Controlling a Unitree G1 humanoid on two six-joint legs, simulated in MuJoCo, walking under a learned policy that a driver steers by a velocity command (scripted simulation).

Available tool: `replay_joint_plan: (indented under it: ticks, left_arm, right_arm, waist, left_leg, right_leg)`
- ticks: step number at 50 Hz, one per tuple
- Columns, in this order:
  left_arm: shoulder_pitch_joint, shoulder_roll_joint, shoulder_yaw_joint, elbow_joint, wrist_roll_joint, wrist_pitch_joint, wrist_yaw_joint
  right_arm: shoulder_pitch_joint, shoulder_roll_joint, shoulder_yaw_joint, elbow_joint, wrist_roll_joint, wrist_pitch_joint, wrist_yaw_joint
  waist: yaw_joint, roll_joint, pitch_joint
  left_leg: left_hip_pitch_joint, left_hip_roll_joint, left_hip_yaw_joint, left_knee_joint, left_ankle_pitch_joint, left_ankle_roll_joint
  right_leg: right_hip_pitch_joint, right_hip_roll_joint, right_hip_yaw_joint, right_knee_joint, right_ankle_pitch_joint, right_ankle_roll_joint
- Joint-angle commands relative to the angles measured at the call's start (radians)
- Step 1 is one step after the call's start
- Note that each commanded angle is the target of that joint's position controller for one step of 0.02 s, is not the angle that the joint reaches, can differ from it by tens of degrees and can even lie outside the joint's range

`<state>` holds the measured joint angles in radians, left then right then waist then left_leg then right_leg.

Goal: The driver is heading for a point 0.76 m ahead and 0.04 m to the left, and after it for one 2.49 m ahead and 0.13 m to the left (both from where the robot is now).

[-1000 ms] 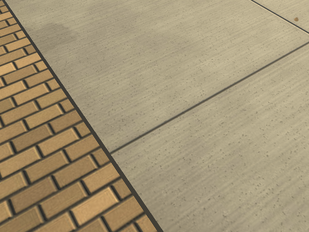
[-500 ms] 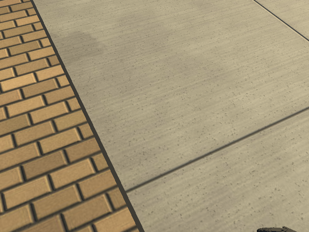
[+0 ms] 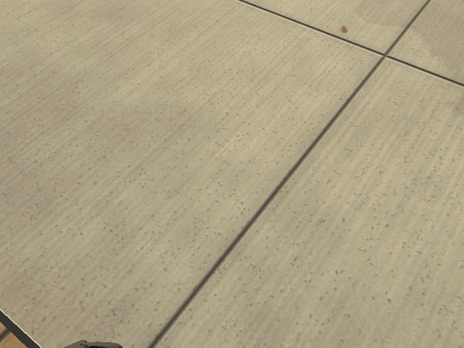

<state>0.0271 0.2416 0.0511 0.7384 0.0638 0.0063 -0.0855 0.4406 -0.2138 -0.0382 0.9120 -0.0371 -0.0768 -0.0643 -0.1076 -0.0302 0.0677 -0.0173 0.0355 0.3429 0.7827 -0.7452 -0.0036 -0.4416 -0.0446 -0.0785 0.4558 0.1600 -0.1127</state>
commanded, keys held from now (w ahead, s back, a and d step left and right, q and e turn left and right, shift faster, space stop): w+e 0.12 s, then w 0.04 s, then w+q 0.66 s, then w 0.02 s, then w+e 0.08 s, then e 0.08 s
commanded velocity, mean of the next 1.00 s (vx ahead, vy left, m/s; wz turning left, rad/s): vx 0.49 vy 0.00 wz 0.10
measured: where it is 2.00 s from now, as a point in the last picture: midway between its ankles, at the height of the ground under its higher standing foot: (198, 281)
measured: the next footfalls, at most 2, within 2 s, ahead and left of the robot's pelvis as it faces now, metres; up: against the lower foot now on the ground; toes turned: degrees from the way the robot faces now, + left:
right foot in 0.04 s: +0.16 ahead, -0.08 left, -0.10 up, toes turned -8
left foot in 0.50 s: +0.45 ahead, +0.12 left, -0.10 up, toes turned +2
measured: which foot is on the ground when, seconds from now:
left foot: down 0.00-0.04, up 0.06-0.48, down 0.50-1.00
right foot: up 0.00-0.02, down 0.04-0.52, up 0.54-1.00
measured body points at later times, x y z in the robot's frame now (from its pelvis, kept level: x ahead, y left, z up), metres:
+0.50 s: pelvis +0.29 +0.03 -0.05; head +0.30 +0.04 +0.40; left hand +0.29 +0.29 -0.19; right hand +0.45 -0.22 -0.14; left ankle +0.41 +0.12 -0.77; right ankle +0.12 -0.08 -0.77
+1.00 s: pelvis +0.56 +0.05 -0.04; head +0.59 +0.06 +0.41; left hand +0.72 +0.30 -0.14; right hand +0.58 -0.22 -0.17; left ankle +0.41 +0.12 -0.77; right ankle +0.72 -0.03 -0.76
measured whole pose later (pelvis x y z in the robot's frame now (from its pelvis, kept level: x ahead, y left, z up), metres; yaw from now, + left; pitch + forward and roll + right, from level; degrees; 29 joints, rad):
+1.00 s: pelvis +0.56 +0.05 -0.04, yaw +10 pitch +1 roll +1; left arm 0.04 0.23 0.02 0.79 0.04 -0.06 -0.03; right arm 0.42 -0.25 -0.07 0.90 -0.02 -0.06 -0.01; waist -0.07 -0.03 0.04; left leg 0.04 -0.12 -0.12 0.32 -0.37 0.09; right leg -0.52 -0.01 -0.03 0.54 -0.05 -0.03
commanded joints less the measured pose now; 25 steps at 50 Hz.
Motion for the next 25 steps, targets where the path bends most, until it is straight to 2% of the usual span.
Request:
replay_joint_plan:
  ticks: [1, 2, 3, 4, 5, 6, 7, 8, 9, 10, 11, 12, 13, 14, 15, 16, 17, 19, 20, 22, 23, 24, 25]
  left_arm:
    - [0.175, 0.084, 0.035, 0.040, 0.006, -0.023, 0.032]
    - [0.344, 0.137, 0.062, 0.104, 0.008, -0.039, 0.046]
    - [0.422, 0.252, 0.091, 0.114, -0.003, -0.042, 0.041]
    - [0.617, 0.270, 0.095, 0.084, -0.054, -0.026, 0.051]
    - [0.603, 0.292, 0.095, 0.096, -0.039, -0.001, 0.087]
    - [0.461, 0.209, 0.075, 0.093, -0.045, 0.006, 0.107]
    - [0.370, 0.156, 0.053, 0.085, -0.052, 0.000, 0.112]
    - [0.317, 0.128, 0.037, 0.074, -0.063, -0.016, 0.108]
    - [0.283, 0.124, 0.029, 0.080, -0.062, -0.034, 0.098]
    - [0.292, 0.143, 0.034, 0.099, -0.049, -0.057, 0.087]
    - [0.292, 0.154, 0.036, 0.115, -0.042, -0.073, 0.081]
    - [0.318, 0.150, 0.036, 0.145, -0.046, -0.085, 0.080]
    - [0.280, 0.138, 0.029, 0.146, -0.053, -0.095, 0.081]
    - [0.262, 0.127, 0.027, 0.147, -0.053, -0.099, 0.082]
    - [0.247, 0.112, 0.022, 0.147, -0.061, -0.102, 0.082]
    - [0.251, 0.112, 0.021, 0.150, -0.068, -0.109, 0.081]
    - [0.283, 0.124, 0.023, 0.162, -0.072, -0.112, 0.078]
    - [0.326, 0.140, 0.031, 0.179, -0.066, -0.111, 0.075]
    - [0.351, 0.144, 0.032, 0.188, -0.057, -0.106, 0.076]
    - [0.396, 0.156, 0.036, 0.205, -0.038, -0.094, 0.084]
    - [0.403, 0.165, 0.037, 0.210, -0.031, -0.088, 0.089]
    - [0.405, 0.171, 0.038, 0.212, -0.023, -0.082, 0.092]
    - [0.415, 0.157, 0.032, 0.213, -0.012, -0.077, 0.095]
  right_arm:
    - [0.108, -0.165, -0.035, -0.003, 0.006, 0.015, 0.002]
    - [0.076, -0.151, -0.032, -0.010, 0.027, 0.011, 0.011]
    - [0.101, -0.074, -0.029, -0.042, 0.050, -0.004, 0.020]
    - [-0.046, -0.131, -0.022, -0.139, 0.069, -0.013, 0.032]
    - [-0.200, -0.105, -0.010, -0.198, 0.053, -0.023, 0.028]
    - [-0.242, -0.111, -0.006, -0.190, 0.023, -0.024, 0.026]
    - [-0.225, -0.120, -0.008, -0.179, -0.002, -0.013, 0.034]
    - [-0.167, -0.122, -0.010, -0.158, -0.024, 0.011, 0.039]
    - [-0.120, -0.089, -0.003, -0.137, -0.032, 0.041, 0.043]
    - [-0.100, -0.052, 0.008, -0.133, -0.037, 0.065, 0.048]
    - [-0.107, -0.041, 0.009, -0.139, -0.025, 0.073, 0.055]
    - [-0.163, -0.036, 0.008, -0.159, -0.016, 0.071, 0.057]
    - [-0.252, -0.056, 0.006, -0.205, 0.001, 0.059, 0.063]
    - [-0.271, -0.056, 0.010, -0.205, -0.005, 0.049, 0.074]
    - [-0.252, -0.051, 0.010, -0.183, -0.005, 0.044, 0.086]
    - [-0.256, -0.034, 0.014, -0.172, 0.007, 0.043, 0.096]
    - [-0.276, -0.030, 0.014, -0.168, 0.021, 0.048, 0.101]
    - [-0.349, -0.045, 0.009, -0.185, 0.031, 0.053, 0.101]
    - [-0.393, -0.055, 0.004, -0.199, 0.028, 0.051, 0.101]
    - [-0.434, -0.066, -0.006, -0.221, 0.015, 0.048, 0.104]
    - [-0.409, -0.079, -0.017, -0.216, 0.011, 0.043, 0.105]
    - [-0.334, -0.088, -0.027, -0.196, 0.005, 0.036, 0.104]
    - [-0.177, -0.110, -0.041, -0.142, -0.007, 0.025, 0.096]
  waist:
    - [0.086, 0.028, -0.085]
    - [0.187, -0.023, -0.173]
    - [0.194, -0.255, -0.331]
    - [0.347, -0.103, -0.584]
    - [0.328, -0.071, -0.474]
    - [0.259, 0.021, -0.257]
    - [0.191, 0.073, -0.158]
    - [0.126, 0.119, -0.107]
    - [0.074, 0.109, -0.074]
    - [0.058, 0.075, -0.061]
    - [0.044, 0.062, -0.038]
    - [0.055, 0.030, 0.004]
    - [0.042, 0.020, 0.059]
    - [0.045, 0.013, 0.051]
    - [0.044, 0.003, 0.018]
    - [0.060, -0.028, -0.009]
    - [0.082, -0.049, -0.020]
    - [0.118, -0.028, 0.020]
    - [0.142, -0.006, 0.047]
    - [0.168, -0.017, 0.053]
    - [0.156, -0.024, 0.041]
    - [0.125, -0.025, -0.004]
    - [0.066, -0.007, -0.090]
  left_leg:
    - [-0.058, 0.234, -0.150, 0.312, 1.088, 0.109]
    - [-0.279, 0.178, -0.107, 0.634, 0.820, 0.080]
    - [-0.747, 0.059, -0.138, 1.168, -0.113, 0.025]
    - [-0.950, 0.014, -0.304, 1.291, -0.065, -0.006]
    - [-1.117, 0.020, -0.345, 1.215, 0.102, -0.013]
    - [-1.140, 0.068, -0.338, 1.077, 0.208, -0.007]
    - [-1.061, 0.083, -0.330, 1.003, 0.244, -0.007]
    - [-0.917, 0.102, -0.341, 0.914, 0.243, -0.011]
    - [-0.815, 0.106, -0.342, 0.874, 0.201, -0.005]
    - [-0.791, 0.102, -0.337, 0.894, 0.232, 0.010]
    - [-0.806, 0.115, -0.336, 0.808, 0.314, 0.020]
    - [-0.875, 0.119, -0.353, 0.789, 0.372, 0.021]
    - [-0.882, 0.133, -0.367, 0.569, 0.484, 0.008]
    - [-0.754, 0.133, -0.342, 0.368, 0.623, 0.006]
    - [-0.598, 0.131, -0.337, 0.211, 0.783, 0.010]
    - [-0.496, 0.113, -0.320, 0.096, 0.873, 0.017]
    - [-0.453, 0.100, -0.311, 0.046, 0.896, 0.021]
    - [-0.491, 0.086, -0.305, -0.081, 0.884, 0.038]
    - [-0.519, 0.075, -0.301, -0.139, 0.847, 0.048]
    - [-0.532, 0.033, -0.272, -0.204, 0.684, 0.073]
    - [-0.500, 0.013, -0.266, -0.230, 0.607, 0.086]
    - [-0.420, -0.025, -0.244, -0.257, 0.542, 0.101]
    - [-0.244, -0.069, -0.232, -0.272, 0.499, 0.126]
  right_leg:
    - [0.212, 0.106, -0.085, -0.001, -0.129, -0.055]
    - [0.517, 0.069, -0.038, -0.044, 0.021, -0.097]
    - [0.977, -0.216, 0.251, 0.294, 0.651, -0.245]
    - [1.154, -0.396, 0.573, 0.195, 0.468, -0.416]
    - [1.057, -0.386, 0.665, -0.050, -0.053, -0.380]
    - [0.840, -0.338, 0.602, -0.135, -0.259, -0.311]
    - [0.637, -0.310, 0.538, -0.147, -0.206, -0.279]
    - [0.411, -0.300, 0.500, -0.161, -0.132, -0.270]
    - [0.241, -0.277, 0.443, -0.182, -0.122, -0.257]
    - [0.171, -0.253, 0.411, -0.190, -0.097, -0.255]
    - [0.142, -0.218, 0.361, -0.216, -0.121, -0.239]
    - [0.143, -0.208, 0.354, -0.227, -0.127, -0.225]
    - [0.097, -0.155, 0.291, -0.281, -0.207, -0.174]
    - [0.041, -0.096, 0.213, -0.313, -0.248, -0.135]
    - [0.011, -0.054, 0.143, -0.310, -0.229, -0.108]
    - [0.023, -0.058, 0.107, -0.328, -0.214, -0.096]
    - [0.072, -0.091, 0.112, -0.361, -0.221, -0.092]
    - [0.230, -0.148, 0.114, -0.388, -0.227, -0.081]
    - [0.303, -0.165, 0.106, -0.377, -0.215, -0.072]
    - [0.435, -0.198, 0.089, -0.310, -0.147, -0.056]
    - [0.479, -0.201, 0.072, -0.238, -0.055, -0.041]
    - [0.507, -0.188, 0.041, -0.100, 0.082, -0.027]
    - [0.472, -0.145, -0.013, 0.127, 0.183, -0.007]
Over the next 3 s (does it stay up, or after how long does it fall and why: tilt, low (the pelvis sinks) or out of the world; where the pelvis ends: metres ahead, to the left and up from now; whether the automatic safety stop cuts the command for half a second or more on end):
stays up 0.65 0.09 -0.04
